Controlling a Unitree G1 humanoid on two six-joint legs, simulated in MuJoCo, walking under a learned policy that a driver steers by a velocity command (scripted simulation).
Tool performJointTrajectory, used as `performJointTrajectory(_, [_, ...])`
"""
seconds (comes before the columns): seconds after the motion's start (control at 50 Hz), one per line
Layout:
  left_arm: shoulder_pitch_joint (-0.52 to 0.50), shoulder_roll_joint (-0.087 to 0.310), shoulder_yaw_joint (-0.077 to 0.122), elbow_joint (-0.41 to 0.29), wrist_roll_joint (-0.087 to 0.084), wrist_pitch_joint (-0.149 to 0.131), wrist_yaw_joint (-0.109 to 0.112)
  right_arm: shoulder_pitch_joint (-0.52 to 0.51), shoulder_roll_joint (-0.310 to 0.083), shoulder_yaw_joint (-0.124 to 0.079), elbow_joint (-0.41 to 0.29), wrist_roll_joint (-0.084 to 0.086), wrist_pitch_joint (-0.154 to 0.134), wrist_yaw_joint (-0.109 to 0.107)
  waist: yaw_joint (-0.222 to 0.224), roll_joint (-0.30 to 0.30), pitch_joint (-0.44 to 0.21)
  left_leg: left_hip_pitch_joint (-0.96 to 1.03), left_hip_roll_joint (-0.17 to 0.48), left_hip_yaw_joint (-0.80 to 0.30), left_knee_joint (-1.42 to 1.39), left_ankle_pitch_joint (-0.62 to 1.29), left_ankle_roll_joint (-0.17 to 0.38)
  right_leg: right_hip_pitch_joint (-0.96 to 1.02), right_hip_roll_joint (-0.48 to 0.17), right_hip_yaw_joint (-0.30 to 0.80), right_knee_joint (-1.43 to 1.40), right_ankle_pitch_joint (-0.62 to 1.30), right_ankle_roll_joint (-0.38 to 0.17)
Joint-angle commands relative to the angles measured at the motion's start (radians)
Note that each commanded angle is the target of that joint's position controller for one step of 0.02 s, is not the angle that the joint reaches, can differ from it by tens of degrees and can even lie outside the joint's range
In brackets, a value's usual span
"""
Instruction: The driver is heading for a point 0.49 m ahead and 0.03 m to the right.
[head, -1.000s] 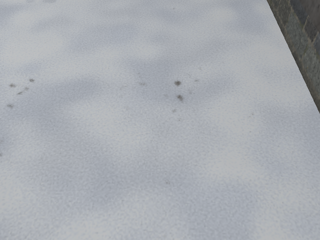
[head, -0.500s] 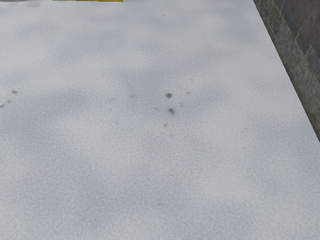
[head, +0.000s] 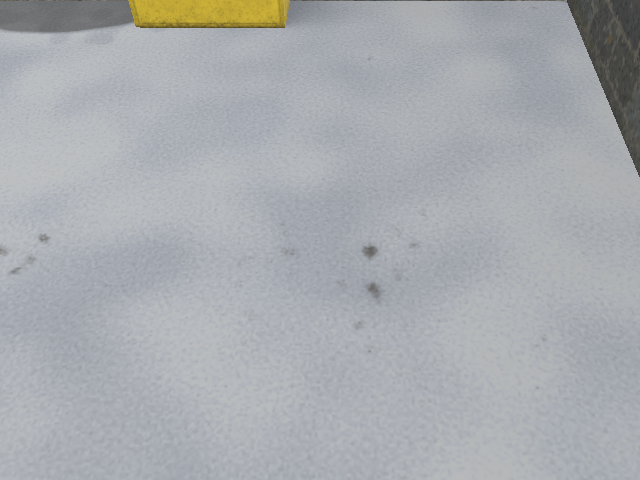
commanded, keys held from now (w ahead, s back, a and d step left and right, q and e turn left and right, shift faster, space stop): w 0.42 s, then w+e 0.04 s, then no key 0.54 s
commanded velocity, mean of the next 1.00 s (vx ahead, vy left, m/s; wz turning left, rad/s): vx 0.33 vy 0.00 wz -0.02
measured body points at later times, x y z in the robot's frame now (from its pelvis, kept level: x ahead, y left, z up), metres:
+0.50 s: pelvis +0.28 +0.06 +0.00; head +0.31 +0.07 +0.45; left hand +0.39 +0.34 -0.12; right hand +0.38 -0.21 -0.11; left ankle +0.31 +0.15 -0.74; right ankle +0.26 -0.09 -0.66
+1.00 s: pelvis +0.43 +0.02 -0.01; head +0.46 +0.01 +0.44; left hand +0.59 +0.26 -0.12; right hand +0.52 -0.25 -0.15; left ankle +0.43 +0.18 -0.73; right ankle +0.52 -0.07 -0.74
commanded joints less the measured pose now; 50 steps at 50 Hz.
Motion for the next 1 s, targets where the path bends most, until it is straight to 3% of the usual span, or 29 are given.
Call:
performJointTrajectory(0.02, [-0.065,0.144,0.031,-0.066,-0.006,-0.020,0.011,0.007,-0.045,-0.009,-0.053,-0.009,-0.007,-0.002,-0.040,-0.084,0.017,-0.049,0.041,-0.024,-0.128,0.157,-0.020,-0.014,-0.273,0.223,-0.215,0.086,-0.167])
performJointTrajectory(0.1, [0.011,0.171,0.032,-0.034,-0.020,-0.005,0.019,-0.138,-0.019,0.004,-0.084,-0.001,-0.025,0.015,0.023,-0.078,0.036,-0.011,0.002,0.018,-0.376,0.320,-0.018,0.041,-0.250,0.149,-0.202,0.131,-0.127])
performJointTrajectory(0.2, [0.096,0.187,0.032,0.011,-0.023,0.025,0.021,-0.271,-0.024,0.007,-0.137,0.011,-0.039,0.049,0.068,-0.089,0.063,-0.041,-0.034,0.033,-0.515,0.248,0.009,0.206,-0.310,0.170,-0.126,0.167,-0.120])
performJointTrajectory(0.26, [0.086,0.209,0.038,0.020,-0.025,0.042,0.029,-0.231,-0.053,-0.002,-0.140,0.009,-0.046,0.061,0.023,-0.123,0.026,0.055,-0.070,0.052,-0.566,0.128,0.052,0.277,-0.333,0.177,-0.034,0.355,-0.092])
performJointTrajectory(0.28, [0.064,0.219,0.040,0.017,-0.025,0.046,0.031,-0.151,-0.076,-0.015,-0.120,0.006,-0.047,0.058,-0.029,-0.133,-0.025,0.182,-0.103,0.081,-0.594,0.119,0.074,0.271,-0.311,0.153,0.058,0.526,-0.076])
performJointTrajectory(0.3, [0.054,0.203,0.032,0.011,-0.021,0.049,0.033,0.000,-0.123,-0.039,-0.076,0.003,-0.046,0.049,-0.104,-0.118,-0.127,0.411,-0.111,0.089,-0.604,0.154,0.109,0.210,-0.260,0.109,0.234,0.613,-0.048])
performJointTrajectory(0.32, [0.046,0.152,0.010,-0.021,0.004,0.043,0.036,0.196,-0.199,-0.061,-0.041,-0.009,-0.041,0.036,-0.177,-0.022,-0.292,0.741,0.070,-0.103,-0.549,0.224,0.179,-0.002,-0.205,0.068,0.541,0.371,-0.011])
performJointTrajectory(0.34, [0.175,0.038,-0.023,-0.036,-0.003,0.019,0.027,0.230,-0.261,-0.072,-0.023,-0.015,-0.036,0.038,-0.104,0.242,-0.402,1.057,0.284,-0.581,-0.648,0.013,0.335,-0.414,-0.019,0.066,0.872,-0.333,0.056])
performJointTrajectory(0.36, [0.117,0.141,-0.002,-0.022,-0.023,0.001,0.020,0.240,-0.159,-0.049,-0.029,-0.003,-0.031,0.036,-0.154,0.159,-0.392,1.054,0.276,-0.662,-0.722,-0.106,0.321,-0.532,-0.058,0.186,0.982,-0.417,0.052])
performJointTrajectory(0.38, [0.019,0.182,0.012,-0.055,-0.045,-0.010,0.014,0.173,-0.127,-0.035,-0.031,-0.001,-0.029,0.032,-0.148,0.107,-0.238,0.934,0.241,-0.504,-0.742,-0.067,0.280,-0.593,-0.108,0.163,0.994,-0.337,0.047])
performJointTrajectory(0.4, [-0.037,0.169,0.008,-0.069,-0.039,-0.014,0.016,0.111,-0.115,-0.030,-0.037,-0.003,-0.027,0.031,-0.119,0.023,-0.155,0.794,0.199,-0.393,-0.764,0.035,0.259,-0.571,-0.154,0.132,0.952,-0.250,0.050])
performJointTrajectory(0.42, [-0.063,0.158,0.011,-0.076,-0.023,-0.011,0.019,0.065,-0.097,-0.025,-0.038,-0.009,-0.028,0.035,-0.090,-0.007,-0.093,0.677,0.164,-0.324,-0.797,0.121,0.252,-0.539,-0.181,0.124,0.891,-0.195,0.058])
performJointTrajectory(0.46, [-0.011,0.126,0.010,-0.058,-0.026,0.014,0.017,0.025,-0.068,-0.018,-0.035,-0.017,-0.041,0.038,-0.036,0.024,-0.073,0.558,0.131,-0.222,-0.864,0.184,0.244,-0.441,-0.211,0.132,0.842,-0.138,0.073])
performJointTrajectory(0.5, [-0.007,0.100,0.006,-0.057,-0.015,0.036,0.026,0.012,-0.080,-0.020,-0.012,-0.013,-0.056,0.040,-0.010,0.016,-0.033,0.476,0.120,-0.131,-0.884,0.439,0.254,-0.408,-0.205,0.115,0.783,-0.126,0.101])
performJointTrajectory(0.54, [-0.049,0.082,0.000,-0.077,-0.001,0.041,0.033,0.009,-0.102,-0.026,0.010,-0.016,-0.054,0.031,-0.004,0.011,-0.014,0.443,0.095,-0.039,-0.876,0.631,0.243,-0.401,-0.195,0.097,0.662,-0.055,0.123])
performJointTrajectory(0.6, [-0.141,0.051,-0.013,-0.093,0.002,0.031,0.023,0.023,-0.115,-0.025,0.033,-0.014,-0.038,0.018,-0.041,0.024,-0.028,0.434,0.034,0.062,-0.861,0.658,0.199,-0.311,-0.160,0.057,0.412,0.154,0.117])
performJointTrajectory(0.66, [-0.204,0.067,-0.008,-0.111,0.000,0.028,0.011,0.070,-0.133,-0.027,0.071,-0.006,-0.022,0.012,-0.068,0.031,-0.054,0.510,0.063,0.042,-0.825,0.600,0.187,-0.264,-0.132,0.069,0.288,0.239,0.104])
performJointTrajectory(0.72, [-0.205,0.106,0.008,-0.120,0.010,0.024,0.003,0.048,-0.138,-0.029,0.094,0.006,-0.005,0.006,-0.044,0.038,-0.064,0.569,0.093,0.001,-0.726,0.539,0.160,-0.230,-0.121,0.086,0.208,0.173,0.062])
performJointTrajectory(0.74, [-0.161,0.113,0.014,-0.104,0.016,0.022,0.004,0.032,-0.131,-0.027,0.098,0.010,0.001,0.004,-0.015,0.025,-0.079,0.568,0.073,0.006,-0.664,0.506,0.138,-0.161,-0.107,0.072,0.145,0.215,0.046])
performJointTrajectory(0.76, [-0.115,0.147,0.027,-0.085,0.023,0.020,0.011,0.064,-0.109,-0.021,0.107,0.002,0.001,0.003,-0.010,-0.015,-0.110,0.551,0.017,0.024,-0.572,0.470,0.102,-0.052,-0.114,0.074,0.100,0.400,0.024])
performJointTrajectory(0.78, [-0.073,0.212,0.038,-0.089,0.032,0.021,0.021,0.121,-0.075,-0.006,0.103,-0.027,-0.008,0.003,-0.029,-0.120,-0.200,0.445,-0.058,0.065,-0.414,0.247,0.048,0.146,-0.244,0.187,0.175,0.835,-0.030])
performJointTrajectory(0.8, [-0.057,0.173,0.024,-0.085,0.043,0.035,0.029,0.251,0.007,0.023,0.131,-0.028,-0.008,0.007,-0.058,-0.281,-0.320,0.267,-0.126,0.055,-0.206,-0.227,-0.014,0.353,-0.423,0.388,0.190,0.957,-0.204])
performJointTrajectory(0.82, [-0.044,0.098,0.005,-0.080,0.019,0.047,0.025,0.206,-0.047,0.014,0.137,-0.016,0.009,0.009,-0.018,-0.264,-0.342,0.230,-0.120,-0.010,-0.090,-0.491,-0.045,0.314,-0.443,0.461,0.135,0.816,-0.246])
performJointTrajectory(0.84, [-0.082,0.088,-0.002,-0.076,0.006,0.052,0.018,0.158,-0.088,0.001,0.126,0.000,0.027,0.007,-0.023,-0.206,-0.277,0.188,-0.093,-0.035,-0.045,-0.502,-0.052,0.241,-0.413,0.441,0.096,0.591,-0.218])
performJointTrajectory(0.86, [-0.129,0.094,0.000,-0.079,0.007,0.057,0.016,0.117,-0.088,-0.004,0.126,0.005,0.049,-0.003,-0.034,-0.151,-0.218,0.164,-0.073,-0.028,-0.041,-0.461,-0.057,0.163,-0.389,0.426,0.055,0.378,-0.185])
performJointTrajectory(0.88, [-0.188,0.102,0.001,-0.087,0.007,0.061,0.016,0.086,-0.091,-0.009,0.121,-0.002,0.069,-0.014,-0.045,-0.135,-0.155,0.174,-0.057,-0.026,-0.085,-0.410,-0.064,0.060,-0.367,0.398,0.008,0.218,-0.159])
performJointTrajectory(0.92, [-0.267,0.112,0.007,-0.090,0.022,0.070,0.024,0.093,-0.069,-0.009,0.134,-0.007,0.095,-0.030,-0.077,-0.189,-0.108,0.288,-0.054,-0.004,-0.199,-0.319,-0.073,-0.104,-0.308,0.329,-0.054,0.032,-0.118])
performJointTrajectory(0.96, [-0.276,0.100,0.006,-0.079,0.025,0.074,0.032,0.117,-0.044,-0.004,0.161,-0.011,0.095,-0.036,-0.079,-0.198,-0.117,0.385,-0.066,0.020,-0.304,-0.221,-0.065,-0.154,-0.272,0.265,-0.066,-0.035,-0.106])
performJointTrajectory(1.0, [-0.276,0.095,0.006,-0.061,0.013,0.076,0.039,0.126,-0.032,-0.004,0.182,-0.015,0.091,-0.032,-0.086,-0.180,-0.124,0.464,-0.078,0.044,-0.433,-0.081,-0.048,-0.172,-0.254,0.235,-0.059,-0.144,-0.091])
